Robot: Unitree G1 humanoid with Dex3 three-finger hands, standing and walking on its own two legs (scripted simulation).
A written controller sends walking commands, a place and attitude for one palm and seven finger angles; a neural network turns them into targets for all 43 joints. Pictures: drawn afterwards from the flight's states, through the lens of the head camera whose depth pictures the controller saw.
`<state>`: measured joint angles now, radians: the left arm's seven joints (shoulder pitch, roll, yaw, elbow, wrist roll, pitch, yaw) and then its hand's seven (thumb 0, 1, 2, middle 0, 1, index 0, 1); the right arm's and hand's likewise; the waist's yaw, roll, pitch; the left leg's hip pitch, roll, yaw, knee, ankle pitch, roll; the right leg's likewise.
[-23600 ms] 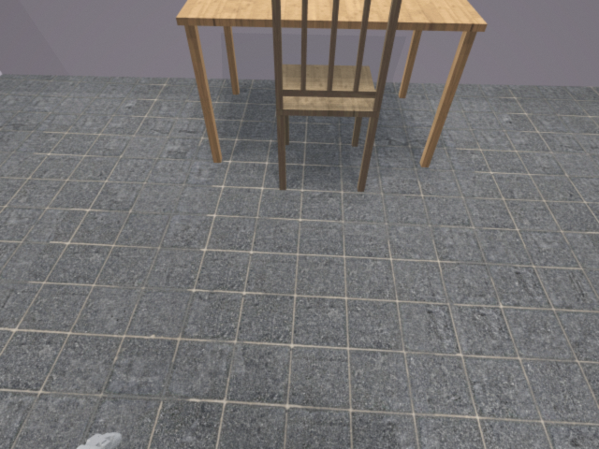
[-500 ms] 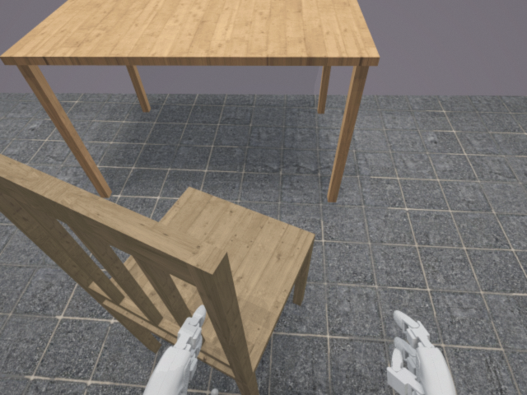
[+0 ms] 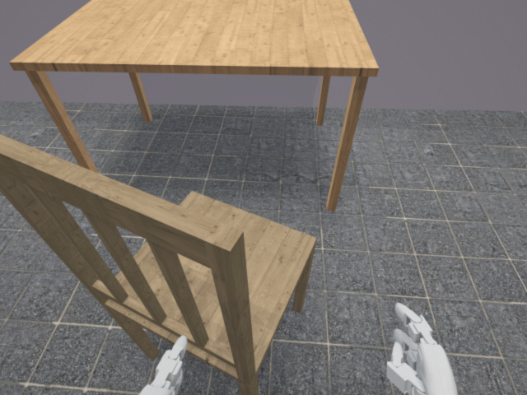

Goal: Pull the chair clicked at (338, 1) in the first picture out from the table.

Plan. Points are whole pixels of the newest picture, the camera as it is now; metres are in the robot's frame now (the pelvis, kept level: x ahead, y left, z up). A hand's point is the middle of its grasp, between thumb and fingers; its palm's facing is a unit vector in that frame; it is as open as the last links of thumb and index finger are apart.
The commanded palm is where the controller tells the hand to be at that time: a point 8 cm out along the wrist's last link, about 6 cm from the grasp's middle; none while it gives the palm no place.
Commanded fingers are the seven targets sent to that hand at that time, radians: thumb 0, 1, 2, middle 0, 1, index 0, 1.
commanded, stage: draw the hand back to the body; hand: left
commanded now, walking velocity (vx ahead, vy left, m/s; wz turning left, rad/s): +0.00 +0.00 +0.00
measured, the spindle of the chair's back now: (134, 275) +0.31 +0.23 +0.00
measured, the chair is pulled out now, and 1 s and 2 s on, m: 0.59 0.59 0.59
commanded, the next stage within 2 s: step back with the hand held close in 1.56 s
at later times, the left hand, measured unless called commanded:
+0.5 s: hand (137, 388) +0.13 +0.14 +0.10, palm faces +0.02 -1.00 -0.08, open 17.2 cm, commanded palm +0.09 +0.20 +0.12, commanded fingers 0.00 -0.30 0.32 -0.04 -0.05 -0.04 -0.05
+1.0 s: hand (42, 298) +0.18 +0.22 +0.19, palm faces +0.37 -0.82 -0.43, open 12.0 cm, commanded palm +0.14 +0.27 +0.21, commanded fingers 0.00 0.61 0.76 -0.16 -0.24 -0.16 -0.24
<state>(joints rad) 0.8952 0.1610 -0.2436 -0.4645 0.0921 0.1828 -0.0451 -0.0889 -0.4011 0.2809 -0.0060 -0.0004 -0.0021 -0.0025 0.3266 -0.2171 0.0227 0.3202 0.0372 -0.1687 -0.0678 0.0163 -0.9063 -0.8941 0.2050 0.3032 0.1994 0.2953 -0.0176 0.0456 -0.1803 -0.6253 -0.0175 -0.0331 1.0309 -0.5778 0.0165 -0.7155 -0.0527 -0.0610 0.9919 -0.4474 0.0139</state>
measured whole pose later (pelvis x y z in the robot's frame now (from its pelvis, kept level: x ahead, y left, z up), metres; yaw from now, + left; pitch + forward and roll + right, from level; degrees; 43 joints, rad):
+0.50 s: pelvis -0.02 +0.00 +0.00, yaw +0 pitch +9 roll -2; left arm 0.83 0.22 0.00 -0.54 -0.20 -0.19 -0.10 -0.02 -0.48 0.24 -0.01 -0.01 -0.01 -0.01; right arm 0.29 -0.19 0.03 0.46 0.07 -0.22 -0.08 0.02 -0.91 -0.89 0.20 0.30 0.20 0.30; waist 0.03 0.07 -0.14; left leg -0.64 0.00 -0.05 1.06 -0.57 0.01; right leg -0.72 -0.04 -0.08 1.00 -0.43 0.01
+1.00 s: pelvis +0.02 -0.01 +0.05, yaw +0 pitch -2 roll -1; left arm 0.63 0.33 0.22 -0.50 -0.03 -0.06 0.15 -0.01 0.26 0.60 -0.12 -0.17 -0.12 -0.17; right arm 0.23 -0.21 0.03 0.61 0.02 -0.19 -0.10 0.02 -0.91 -0.89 0.20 0.30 0.20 0.30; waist 0.06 0.08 -0.02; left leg -0.15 0.00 -0.03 0.58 -0.40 0.00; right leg -0.25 -0.03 -0.06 0.58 -0.29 0.01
